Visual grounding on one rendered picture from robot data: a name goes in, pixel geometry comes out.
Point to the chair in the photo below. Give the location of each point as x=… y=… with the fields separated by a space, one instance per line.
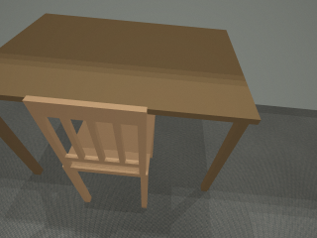
x=113 y=139

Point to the table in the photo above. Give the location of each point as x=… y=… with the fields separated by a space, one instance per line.
x=174 y=71

